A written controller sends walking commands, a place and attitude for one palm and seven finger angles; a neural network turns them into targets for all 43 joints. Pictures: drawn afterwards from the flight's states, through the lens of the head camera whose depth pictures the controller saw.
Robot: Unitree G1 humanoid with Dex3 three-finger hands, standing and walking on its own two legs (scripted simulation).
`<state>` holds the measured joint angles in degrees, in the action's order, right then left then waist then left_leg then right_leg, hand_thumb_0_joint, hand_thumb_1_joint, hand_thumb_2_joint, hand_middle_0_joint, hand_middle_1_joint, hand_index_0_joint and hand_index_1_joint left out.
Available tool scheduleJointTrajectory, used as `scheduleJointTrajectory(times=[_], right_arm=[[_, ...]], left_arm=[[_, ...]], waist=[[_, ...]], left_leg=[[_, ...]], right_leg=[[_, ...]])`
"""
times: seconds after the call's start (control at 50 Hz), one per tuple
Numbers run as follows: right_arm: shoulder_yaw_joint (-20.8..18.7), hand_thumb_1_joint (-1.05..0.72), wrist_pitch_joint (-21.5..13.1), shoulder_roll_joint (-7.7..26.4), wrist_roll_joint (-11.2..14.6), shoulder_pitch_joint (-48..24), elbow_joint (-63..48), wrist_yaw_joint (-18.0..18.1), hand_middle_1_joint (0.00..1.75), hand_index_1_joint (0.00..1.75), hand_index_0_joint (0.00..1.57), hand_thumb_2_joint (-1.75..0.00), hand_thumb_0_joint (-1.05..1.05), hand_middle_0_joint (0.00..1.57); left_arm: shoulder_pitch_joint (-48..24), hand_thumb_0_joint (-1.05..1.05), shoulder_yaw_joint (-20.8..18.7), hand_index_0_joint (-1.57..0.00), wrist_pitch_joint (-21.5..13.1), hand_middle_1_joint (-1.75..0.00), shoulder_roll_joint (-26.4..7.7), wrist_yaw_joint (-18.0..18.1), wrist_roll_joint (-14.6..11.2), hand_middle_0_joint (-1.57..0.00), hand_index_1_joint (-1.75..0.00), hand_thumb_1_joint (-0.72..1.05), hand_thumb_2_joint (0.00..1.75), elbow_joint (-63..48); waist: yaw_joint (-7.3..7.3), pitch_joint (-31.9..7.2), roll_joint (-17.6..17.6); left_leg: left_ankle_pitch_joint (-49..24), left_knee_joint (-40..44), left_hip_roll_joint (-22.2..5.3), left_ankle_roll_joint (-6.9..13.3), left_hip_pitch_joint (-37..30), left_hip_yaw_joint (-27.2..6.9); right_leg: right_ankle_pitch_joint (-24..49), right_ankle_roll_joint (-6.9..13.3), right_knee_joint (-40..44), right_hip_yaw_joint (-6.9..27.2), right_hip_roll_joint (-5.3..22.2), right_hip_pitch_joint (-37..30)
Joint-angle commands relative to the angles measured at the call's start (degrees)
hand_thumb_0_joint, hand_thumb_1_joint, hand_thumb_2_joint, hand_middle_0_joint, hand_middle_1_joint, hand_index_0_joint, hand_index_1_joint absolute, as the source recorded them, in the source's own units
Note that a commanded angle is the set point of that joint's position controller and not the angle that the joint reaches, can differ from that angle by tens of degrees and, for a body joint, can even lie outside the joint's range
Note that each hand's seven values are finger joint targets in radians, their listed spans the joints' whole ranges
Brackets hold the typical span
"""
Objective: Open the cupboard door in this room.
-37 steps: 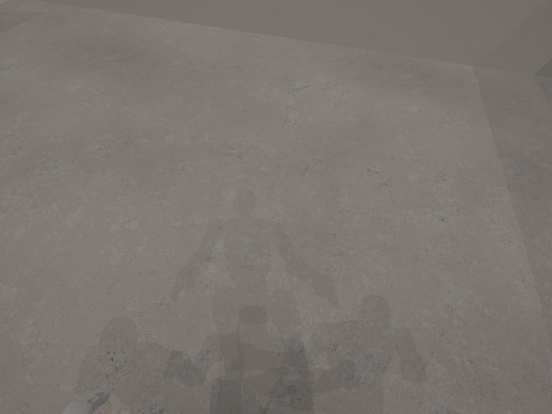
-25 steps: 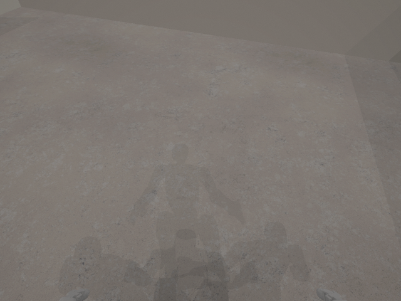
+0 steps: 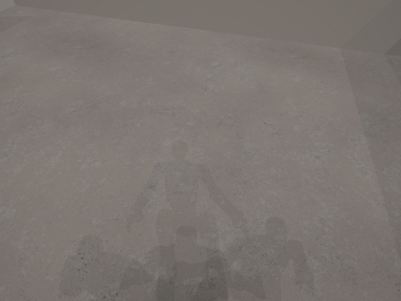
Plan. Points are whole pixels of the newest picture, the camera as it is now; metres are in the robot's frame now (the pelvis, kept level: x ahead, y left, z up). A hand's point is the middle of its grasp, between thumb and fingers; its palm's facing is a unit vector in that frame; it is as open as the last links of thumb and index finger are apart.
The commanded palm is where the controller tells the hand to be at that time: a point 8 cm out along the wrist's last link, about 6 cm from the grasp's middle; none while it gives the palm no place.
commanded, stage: stand and wait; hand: left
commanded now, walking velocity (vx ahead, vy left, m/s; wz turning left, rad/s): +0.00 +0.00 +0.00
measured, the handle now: out of the picture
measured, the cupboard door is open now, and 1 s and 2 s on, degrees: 0 0 0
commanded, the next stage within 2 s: turn or walk to find it in 0.16 s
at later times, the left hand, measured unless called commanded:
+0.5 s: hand out of the picture +0.05 +0.22 -0.18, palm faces +0.05 -0.96 -0.27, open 7.4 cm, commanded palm none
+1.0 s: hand out of the picture -0.04 +0.17 -0.15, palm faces +0.31 -0.90 -0.31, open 7.4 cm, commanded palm none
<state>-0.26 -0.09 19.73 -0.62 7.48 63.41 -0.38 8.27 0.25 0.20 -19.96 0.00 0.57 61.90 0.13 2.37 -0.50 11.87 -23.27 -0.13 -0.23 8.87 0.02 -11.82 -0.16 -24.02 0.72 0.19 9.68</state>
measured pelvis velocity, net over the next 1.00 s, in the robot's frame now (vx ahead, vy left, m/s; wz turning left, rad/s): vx -0.05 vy -0.05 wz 0.30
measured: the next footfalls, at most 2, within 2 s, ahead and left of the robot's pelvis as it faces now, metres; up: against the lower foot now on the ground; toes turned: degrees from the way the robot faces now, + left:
right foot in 0.86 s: +0.00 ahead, -0.13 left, +0.00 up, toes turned +13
left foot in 1.32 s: -0.13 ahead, +0.08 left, +0.00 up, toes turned +31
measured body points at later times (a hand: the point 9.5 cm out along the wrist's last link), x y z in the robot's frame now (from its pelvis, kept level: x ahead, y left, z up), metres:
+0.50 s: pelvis -0.01 +0.00 -0.01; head +0.01 +0.01 +0.44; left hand +0.04 +0.27 -0.16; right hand +0.06 -0.26 -0.15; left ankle +0.01 +0.12 -0.74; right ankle +0.02 -0.12 -0.74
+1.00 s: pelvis -0.05 -0.05 -0.01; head -0.04 -0.07 +0.44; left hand -0.05 +0.22 -0.13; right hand +0.06 -0.29 -0.16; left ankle -0.06 +0.10 -0.67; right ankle -0.04 -0.14 -0.74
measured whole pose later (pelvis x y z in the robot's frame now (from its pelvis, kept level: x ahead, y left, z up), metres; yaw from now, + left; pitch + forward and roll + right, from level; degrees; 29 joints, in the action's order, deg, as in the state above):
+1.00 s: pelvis -0.05 -0.05 -0.01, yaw +17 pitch -2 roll +2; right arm -5.5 4.6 14.9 -1.3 13.8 55.9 -1.0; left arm 12.7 -1.9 1.5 -11.3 2.0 1.0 52.4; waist 1.3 2.1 2.1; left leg 20.0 -62.0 2.9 -2.1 30.7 -4.4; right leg -17.3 2.2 -29.9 -4.4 1.4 11.1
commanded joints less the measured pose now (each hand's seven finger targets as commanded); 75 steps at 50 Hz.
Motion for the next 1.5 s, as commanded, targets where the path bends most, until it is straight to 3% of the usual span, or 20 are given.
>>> scheduleJointTrajectory(times=[0.0,0.18,0.3,0.44,0.48,0.52,0.54,0.72,0.8,0.82,0.84,0.86,0.94,1.18,1.26,1.28,1.3,1.32,1.4,1.48], right_arm=[[-2.10,-0.90,-1.82,11.93,-0.01,-3.57,-3.67,0.97,0.30,0.30,0.20,-0.90,0.00,0.20],[-2.16,-0.90,-1.64,11.83,-0.12,-3.34,-3.64,0.81,0.30,0.30,0.20,-0.90,0.00,0.20],[-0.96,-0.90,0.24,4.50,-0.30,0.41,-4.70,0.49,0.30,0.30,0.20,-0.90,0.00,0.20],[-2.55,-0.90,1.54,3.13,-0.16,4.76,-7.51,0.33,0.30,0.30,0.20,-0.90,0.00,0.20],[-2.82,-0.90,1.43,3.15,-0.27,6.31,-7.77,0.18,0.30,0.30,0.20,-0.90,0.00,0.20],[-3.72,-0.90,1.05,6.52,-0.89,7.08,-8.71,0.37,0.30,0.30,0.20,-0.90,0.00,0.20],[-4.10,-0.90,0.78,6.93,-0.59,7.87,-9.08,0.71,0.30,0.30,0.20,-0.90,0.00,0.20],[-5.41,-0.90,1.36,4.36,-0.87,8.89,-10.63,1.82,0.30,0.30,0.20,-0.90,0.00,0.20],[-5.99,-0.90,2.10,3.80,-0.54,5.97,-12.25,1.14,0.30,0.30,0.20,-0.90,0.00,0.20],[-5.90,-0.90,2.34,1.59,-0.07,5.54,-12.85,0.78,0.30,0.30,0.20,-0.90,0.00,0.20],[-5.42,-0.90,2.37,-2.26,0.15,5.75,-14.18,0.62,0.30,0.30,0.20,-0.90,0.00,0.20],[-6.00,-0.90,2.24,-0.07,-0.75,2.75,-14.81,0.75,0.30,0.30,0.20,-0.90,0.00,0.20],[-6.22,-0.90,3.68,-0.70,-0.75,8.03,-10.37,-0.56,0.30,0.30,0.20,-0.90,0.00,0.20],[-3.83,-0.90,2.57,-2.92,0.14,-0.61,-12.37,-0.31,0.30,0.30,0.20,-0.90,0.00,0.20],[-3.86,-0.90,1.39,-1.87,0.30,5.68,-10.69,0.01,0.30,0.30,0.20,-0.90,0.00,0.20],[-4.52,-0.90,0.78,1.51,0.03,7.94,-10.20,0.11,0.30,0.30,0.20,-0.90,0.00,0.20],[-5.79,-0.90,0.53,7.02,-0.22,9.08,-10.32,0.43,0.30,0.30,0.20,-0.90,0.00,0.20],[-6.09,-0.90,1.26,8.39,-0.13,10.93,-9.59,0.74,0.30,0.30,0.20,-0.90,0.00,0.20],[-4.50,-0.90,0.78,2.97,-0.41,3.23,-11.34,1.79,0.30,0.30,0.20,-0.90,0.00,0.20],[-4.71,-0.90,0.40,3.03,-0.22,4.06,-11.58,1.80,0.30,0.30,0.20,-0.90,0.00,0.20]], left_arm=[[-3.60,0.00,-2.21,-0.20,-1.63,-0.30,-11.81,0.50,0.02,-0.20,-0.30,0.90,0.90,-3.70],[-3.87,0.00,-2.47,-0.20,-1.57,-0.30,-11.85,0.49,0.09,-0.20,-0.30,0.90,0.90,-3.75],[0.22,0.00,-1.87,-0.20,0.48,-0.30,-5.86,1.35,0.12,-0.20,-0.30,0.90,0.90,-4.43],[0.37,0.00,-3.21,-0.20,1.08,-0.30,-7.01,2.02,0.49,-0.20,-0.30,0.90,0.90,-8.76],[-0.64,0.00,-3.27,-0.20,1.33,-0.30,-5.76,2.07,0.51,-0.20,-0.30,0.90,0.90,-10.28],[-1.47,0.00,-3.01,-0.20,1.59,-0.30,-2.08,1.93,0.18,-0.20,-0.30,0.90,0.90,-11.51],[-1.54,0.00,-3.06,-0.20,1.43,-0.30,-2.07,2.06,0.30,-0.20,-0.30,0.90,0.90,-12.30],[1.07,0.00,-3.48,-0.20,1.12,-0.30,2.68,1.79,-0.51,-0.20,-0.30,0.90,0.90,-12.48],[8.06,0.00,-4.23,-0.20,0.85,-0.30,1.93,1.94,-0.51,-0.20,-0.30,0.90,0.90,-11.09],[10.13,0.00,-4.95,-0.20,0.59,-0.30,-0.81,2.22,0.03,-0.20,-0.30,0.90,0.90,-10.68],[10.08,0.00,-6.07,-0.20,0.04,-0.30,-6.53,2.59,1.12,-0.20,-0.30,0.90,0.90,-11.35],[7.56,0.00,-5.68,-0.20,0.28,-0.30,-7.10,2.68,0.68,-0.20,-0.30,0.90,0.90,-12.94],[-1.03,0.00,-4.24,-0.20,-0.38,-0.30,-1.24,2.44,0.53,-0.20,-0.30,0.90,0.90,-14.68],[11.09,0.00,-5.55,-0.20,-0.44,-0.30,-4.34,2.20,1.46,-0.20,-0.30,0.90,0.90,-10.75],[8.67,0.00,-5.90,-0.20,-0.04,-0.30,-4.42,2.05,0.76,-0.20,-0.30,0.90,0.90,-10.03],[8.88,0.00,-5.40,-0.20,0.34,-0.30,-2.41,1.86,0.28,-0.20,-0.30,0.90,0.90,-10.79],[8.38,0.00,-4.50,-0.20,0.69,-0.30,1.64,1.43,0.10,-0.20,-0.30,0.90,0.90,-12.77],[5.39,0.00,-4.02,-0.20,1.50,-0.30,1.28,1.78,0.63,-0.20,-0.30,0.90,0.90,-13.35],[4.42,0.00,-4.87,-0.20,1.95,-0.30,0.97,1.07,0.55,-0.20,-0.30,0.90,0.90,-10.88],[5.53,0.00,-4.80,-0.20,1.95,-0.30,1.65,0.75,0.46,-0.20,-0.30,0.90,0.90,-10.31]], waist=[[-0.09,-2.71,0.40],[-0.12,-2.50,0.71],[-0.48,-2.61,-1.05],[0.74,-4.91,-6.55],[1.58,-4.71,-1.78],[2.11,-1.98,12.88],[2.02,-1.79,14.49],[1.85,-7.77,9.73],[-1.16,-8.19,8.15],[-1.96,-7.69,2.07],[-2.46,-5.52,-14.29],[-3.02,-1.64,-13.56],[2.80,3.86,-7.14],[-3.24,-2.78,-10.45],[0.59,-7.43,-7.67],[1.66,-9.45,0.56],[2.17,-8.21,17.74],[3.53,-7.81,14.43],[0.51,-1.62,11.06],[0.44,-3.29,7.99]], left_leg=[[-1.76,5.29,-6.15,2.07,0.65,-6.02],[-2.46,4.70,-5.99,1.94,1.48,-6.30],[-4.06,-0.33,-4.85,1.04,7.52,-6.02],[-1.56,-11.92,-2.14,0.37,7.20,-3.13],[-5.37,-7.17,-4.17,1.47,5.85,-7.07],[-8.67,4.96,-12.86,7.46,8.18,-25.09],[-14.33,7.45,-15.40,11.13,6.18,-29.80],[-20.75,2.04,-10.18,11.07,-0.76,-25.67],[-8.21,-0.42,-5.23,6.21,9.00,-23.20],[1.73,-5.61,-1.65,3.06,17.84,-19.16],[13.94,-20.41,5.37,-1.41,29.39,-7.69],[19.18,-31.73,3.95,-1.70,28.49,-6.24],[7.63,-46.52,0.64,-2.08,22.95,-4.25],[15.51,-22.40,-1.07,-2.91,15.82,3.03],[1.84,-1.26,-0.71,-1.57,1.83,4.22],[-8.48,3.03,-5.98,0.26,-7.34,-1.65],[-30.94,3.76,-20.61,6.29,-13.75,-19.56],[-36.52,2.85,-23.67,11.40,-9.12,-18.73],[-26.35,3.87,-14.46,9.18,-1.46,-10.96],[-24.26,4.04,-12.21,9.23,-3.59,-10.47]], right_leg=[[0.10,2.00,5.81,6.41,6.60,0.41],[-0.69,1.90,5.63,5.93,6.90,0.78],[-0.11,0.78,2.30,4.84,8.69,0.34],[4.38,5.21,0.46,5.94,15.68,4.55],[0.87,2.89,-5.10,1.20,12.32,7.62],[-11.46,-1.95,-20.04,-5.68,1.33,11.62],[-19.44,-1.77,-28.01,-2.48,0.85,14.76],[-16.55,-2.38,-21.77,-0.16,-0.21,12.56],[-4.62,-2.11,-1.38,-2.11,-1.10,-2.59],[-4.15,-0.60,4.44,2.28,4.67,-10.34],[-10.20,4.69,10.78,19.57,20.47,-13.17],[-5.43,8.14,11.74,23.06,26.84,-1.40],[-3.39,6.45,10.56,6.99,16.39,9.63],[22.95,9.75,1.30,1.23,19.93,-5.24],[23.30,4.30,-8.00,-4.30,17.97,-2.12],[13.33,0.87,-16.06,-7.98,14.43,5.50],[-18.84,-3.54,-26.95,-10.01,6.76,22.19],[-24.97,-3.30,-33.99,-5.11,5.91,21.38],[-13.02,-3.80,-40.74,-1.54,6.34,21.85],[-10.67,-4.89,-37.14,-2.52,4.99,20.51]])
